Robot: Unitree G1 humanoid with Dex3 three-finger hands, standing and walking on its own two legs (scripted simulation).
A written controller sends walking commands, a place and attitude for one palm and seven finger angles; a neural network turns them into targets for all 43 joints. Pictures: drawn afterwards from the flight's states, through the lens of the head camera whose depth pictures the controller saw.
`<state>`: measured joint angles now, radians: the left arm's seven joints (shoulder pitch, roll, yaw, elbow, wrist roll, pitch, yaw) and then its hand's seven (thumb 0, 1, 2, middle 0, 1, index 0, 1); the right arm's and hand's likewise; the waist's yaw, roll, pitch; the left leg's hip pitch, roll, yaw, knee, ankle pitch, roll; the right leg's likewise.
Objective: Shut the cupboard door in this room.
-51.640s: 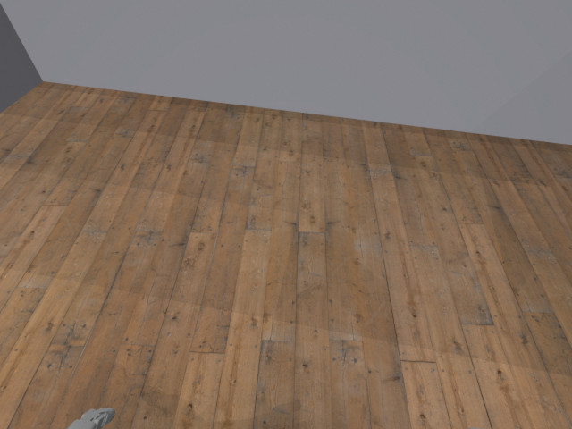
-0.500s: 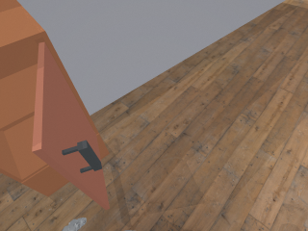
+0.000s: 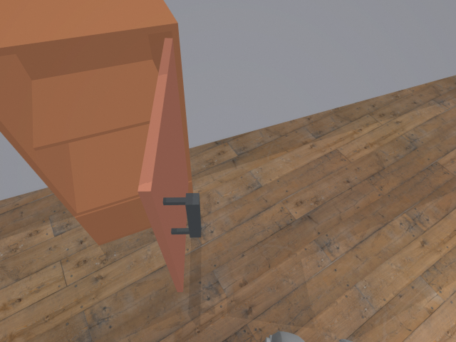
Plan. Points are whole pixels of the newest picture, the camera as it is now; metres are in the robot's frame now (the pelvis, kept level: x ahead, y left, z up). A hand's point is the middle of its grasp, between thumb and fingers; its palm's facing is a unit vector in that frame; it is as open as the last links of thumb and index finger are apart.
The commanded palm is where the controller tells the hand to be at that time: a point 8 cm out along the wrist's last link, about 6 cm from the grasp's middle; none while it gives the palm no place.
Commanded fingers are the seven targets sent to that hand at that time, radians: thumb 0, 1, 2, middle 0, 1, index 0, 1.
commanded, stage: turn or walk to find it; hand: left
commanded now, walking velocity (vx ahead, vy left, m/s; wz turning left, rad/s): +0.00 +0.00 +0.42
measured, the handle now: (183, 217) +0.34 +0.12 -0.03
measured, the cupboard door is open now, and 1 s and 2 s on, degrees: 69 69 69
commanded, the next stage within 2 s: stand and wait in 0.28 s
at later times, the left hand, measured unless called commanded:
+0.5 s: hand out of the picture +0.03 +0.14 -0.14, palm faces +0.20 -0.94 -0.27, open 7.3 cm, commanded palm none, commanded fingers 0.00 0.90 0.90 -0.20 -0.30 -0.20 -0.30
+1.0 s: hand out of the picture -0.02 +0.13 -0.17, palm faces +0.20 -0.97 -0.14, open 7.4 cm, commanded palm none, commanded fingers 0.00 0.90 0.90 -0.20 -0.30 -0.20 -0.30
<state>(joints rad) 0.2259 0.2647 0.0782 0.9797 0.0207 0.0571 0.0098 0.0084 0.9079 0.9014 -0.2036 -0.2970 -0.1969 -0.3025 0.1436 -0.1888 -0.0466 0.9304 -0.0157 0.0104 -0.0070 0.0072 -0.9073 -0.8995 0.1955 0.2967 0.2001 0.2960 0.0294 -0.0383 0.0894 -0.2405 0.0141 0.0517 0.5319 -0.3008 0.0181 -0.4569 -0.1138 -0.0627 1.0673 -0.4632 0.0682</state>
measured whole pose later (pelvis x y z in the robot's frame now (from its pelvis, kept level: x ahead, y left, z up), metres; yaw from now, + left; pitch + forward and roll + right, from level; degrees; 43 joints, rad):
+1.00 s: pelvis +0.02 -0.02 +0.01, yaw +8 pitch -1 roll +0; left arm 0.29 0.12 0.00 1.15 0.02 0.00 0.02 0.01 0.91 0.90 -0.20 -0.30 -0.20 -0.30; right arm 0.24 -0.16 -0.01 1.11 -0.01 -0.02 -0.05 0.00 -0.95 -0.90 0.20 0.30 0.20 0.30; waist 0.03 -0.01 0.04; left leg -0.08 0.02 0.07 0.38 -0.28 0.00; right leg -0.16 -0.05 -0.17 0.40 -0.22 0.00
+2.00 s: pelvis +0.00 -0.03 -0.01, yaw +15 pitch +0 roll -1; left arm 0.23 0.16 0.06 1.05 0.02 0.03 0.03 0.01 0.91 0.90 -0.21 -0.30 -0.20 -0.30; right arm 0.26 -0.15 -0.04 1.06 -0.01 0.03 -0.02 0.01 -0.92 -0.90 0.19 0.30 0.20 0.30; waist 0.01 0.00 0.07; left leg -0.26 0.00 -0.04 0.61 -0.35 -0.01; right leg -0.27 -0.10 -0.27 0.59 -0.31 -0.01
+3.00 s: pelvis +0.01 -0.05 +0.01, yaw +20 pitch -2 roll +0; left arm 0.23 0.20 0.02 1.10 0.01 -0.02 0.02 0.01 0.91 0.90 -0.21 -0.30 -0.20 -0.30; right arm 0.21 -0.19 -0.01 1.13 -0.01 -0.02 -0.03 0.01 -0.91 -0.90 0.20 0.30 0.20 0.30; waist 0.02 0.00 0.05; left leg -0.12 0.04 0.02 0.38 -0.23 -0.03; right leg -0.09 -0.01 -0.11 0.37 -0.25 -0.02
